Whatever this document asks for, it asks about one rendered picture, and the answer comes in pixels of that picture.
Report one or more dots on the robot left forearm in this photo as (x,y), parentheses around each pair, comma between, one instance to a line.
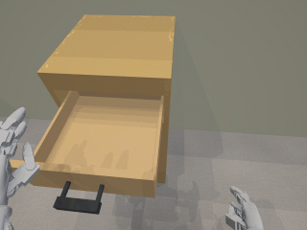
(5,213)

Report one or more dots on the cabinet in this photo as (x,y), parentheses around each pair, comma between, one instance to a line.
(122,54)

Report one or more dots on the right robot hand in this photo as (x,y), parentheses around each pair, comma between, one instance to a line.
(247,216)

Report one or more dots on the handle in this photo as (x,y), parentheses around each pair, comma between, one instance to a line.
(79,205)

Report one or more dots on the left robot hand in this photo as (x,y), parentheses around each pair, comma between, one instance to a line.
(10,133)

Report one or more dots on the drawer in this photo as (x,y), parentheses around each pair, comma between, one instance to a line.
(100,138)

